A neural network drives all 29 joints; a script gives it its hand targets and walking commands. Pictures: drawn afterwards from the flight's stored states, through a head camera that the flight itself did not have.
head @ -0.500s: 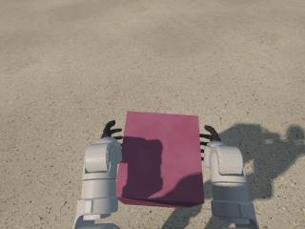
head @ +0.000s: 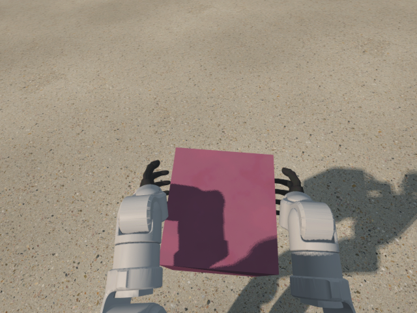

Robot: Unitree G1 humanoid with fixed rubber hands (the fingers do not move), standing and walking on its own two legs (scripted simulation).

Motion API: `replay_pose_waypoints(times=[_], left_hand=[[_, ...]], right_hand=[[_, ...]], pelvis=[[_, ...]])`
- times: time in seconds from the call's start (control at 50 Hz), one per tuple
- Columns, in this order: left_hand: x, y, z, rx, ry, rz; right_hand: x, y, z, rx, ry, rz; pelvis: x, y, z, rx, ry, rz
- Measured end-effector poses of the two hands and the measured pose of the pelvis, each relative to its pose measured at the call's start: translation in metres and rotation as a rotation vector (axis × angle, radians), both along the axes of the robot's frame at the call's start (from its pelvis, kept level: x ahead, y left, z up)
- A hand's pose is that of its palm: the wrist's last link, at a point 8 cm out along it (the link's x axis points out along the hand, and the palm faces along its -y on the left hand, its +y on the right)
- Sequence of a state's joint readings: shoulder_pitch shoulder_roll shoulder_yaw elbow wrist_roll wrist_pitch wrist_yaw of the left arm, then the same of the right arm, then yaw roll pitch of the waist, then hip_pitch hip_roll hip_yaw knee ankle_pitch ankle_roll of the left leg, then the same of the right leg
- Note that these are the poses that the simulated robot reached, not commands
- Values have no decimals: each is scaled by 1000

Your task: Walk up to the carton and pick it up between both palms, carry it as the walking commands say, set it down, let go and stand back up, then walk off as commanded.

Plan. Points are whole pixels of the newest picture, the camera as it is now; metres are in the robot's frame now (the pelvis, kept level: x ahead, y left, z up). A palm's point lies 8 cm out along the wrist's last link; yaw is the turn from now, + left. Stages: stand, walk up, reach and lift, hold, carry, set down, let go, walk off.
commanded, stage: carry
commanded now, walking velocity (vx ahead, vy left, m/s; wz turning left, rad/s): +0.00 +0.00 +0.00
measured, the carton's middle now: (218, 217) +0.32 +0.01 -0.03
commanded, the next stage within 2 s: none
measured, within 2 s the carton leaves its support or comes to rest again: neither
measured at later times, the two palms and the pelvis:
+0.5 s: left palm (146, 230) +0.25 +0.14 +0.05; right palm (299, 235) +0.24 -0.14 +0.04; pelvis -0.05 +0.00 +0.00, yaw +0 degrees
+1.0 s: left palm (164, 242) +0.22 +0.10 +0.05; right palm (324, 251) +0.22 -0.18 +0.03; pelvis -0.07 -0.04 -0.01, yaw +1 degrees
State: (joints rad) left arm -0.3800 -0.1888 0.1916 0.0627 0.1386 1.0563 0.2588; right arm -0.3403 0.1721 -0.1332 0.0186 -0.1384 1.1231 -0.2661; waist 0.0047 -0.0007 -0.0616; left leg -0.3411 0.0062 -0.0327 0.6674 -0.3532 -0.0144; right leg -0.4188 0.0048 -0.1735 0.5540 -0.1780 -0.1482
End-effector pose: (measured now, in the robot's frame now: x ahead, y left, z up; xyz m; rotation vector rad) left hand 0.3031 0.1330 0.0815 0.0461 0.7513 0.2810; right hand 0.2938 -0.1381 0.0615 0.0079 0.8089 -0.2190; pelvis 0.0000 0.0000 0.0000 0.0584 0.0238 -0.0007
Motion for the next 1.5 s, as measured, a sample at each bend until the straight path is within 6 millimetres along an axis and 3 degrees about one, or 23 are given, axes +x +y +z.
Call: replay_pose_waypoints(times=[0.12,0.2,0.32,0.52,0.72,0.94,1.04,1.1,1.22,1.3,1.4,1.5], left_hand=[[-28,16,-22,-36,27,-2],[-39,17,-22,-53,5,-7],[-46,12,-11,-46,-42,-20],[-56,2,-27,-27,2,-36],[-58,-11,-20,-41,-55,-68],[-73,-27,-26,-28,-77,-93],[-83,-38,-34,15,-98,-99],[-93,-49,-41,-6,-72,-96],[-105,-84,-40,-35,-99,-134],[-110,-106,-53,28,-59,-128],[-130,-134,-58,28,40,-145],[-132,-155,-46,3,29,-154]], right_hand=[[-22,13,-9,-42,29,45],[-31,13,-1,-42,0,49],[-38,8,6,-44,-47,41],[-52,-4,-23,-20,4,71],[-59,-19,-16,-16,-47,58],[-75,-36,-26,-11,-62,71],[-78,-48,-38,-3,-95,91],[-87,-59,-39,-2,-66,94],[-103,-97,-24,41,-176,6],[-95,-118,-35,49,-171,56],[-115,-146,-50,42,-72,57],[-122,-167,-34,8,-62,50]], pelvis=[[-20,6,-2,-17,-8,7],[-27,6,-3,-13,-22,6],[-36,3,-4,-9,-31,7],[-46,-6,-5,2,-8,7],[-54,-16,-1,12,0,4],[-68,-30,0,28,-6,-5],[-74,-45,-10,44,-23,16],[-82,-57,-3,51,-4,11],[-94,-82,-14,-26,24,27],[-96,-110,-24,1,17,12],[-99,-136,-8,16,23,22],[-107,-154,9,24,42,16]])
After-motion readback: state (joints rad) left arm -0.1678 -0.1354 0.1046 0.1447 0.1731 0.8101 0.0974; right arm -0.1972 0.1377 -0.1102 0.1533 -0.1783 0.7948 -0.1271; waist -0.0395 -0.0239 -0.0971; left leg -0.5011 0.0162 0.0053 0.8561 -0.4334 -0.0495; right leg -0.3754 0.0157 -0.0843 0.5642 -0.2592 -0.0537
